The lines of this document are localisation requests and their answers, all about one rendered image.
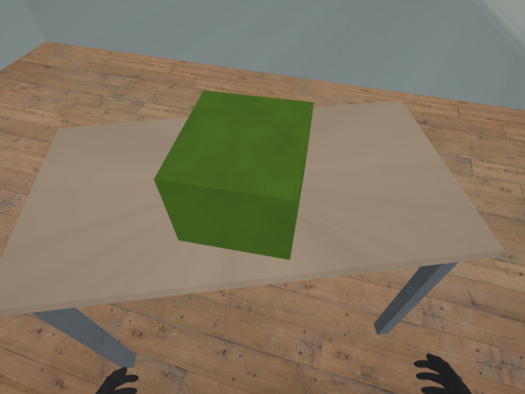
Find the right robot hand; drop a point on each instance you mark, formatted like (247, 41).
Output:
(447, 377)

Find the table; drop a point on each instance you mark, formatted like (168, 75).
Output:
(376, 196)

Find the carton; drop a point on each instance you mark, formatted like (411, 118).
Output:
(233, 177)

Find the left robot hand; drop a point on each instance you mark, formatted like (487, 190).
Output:
(117, 378)

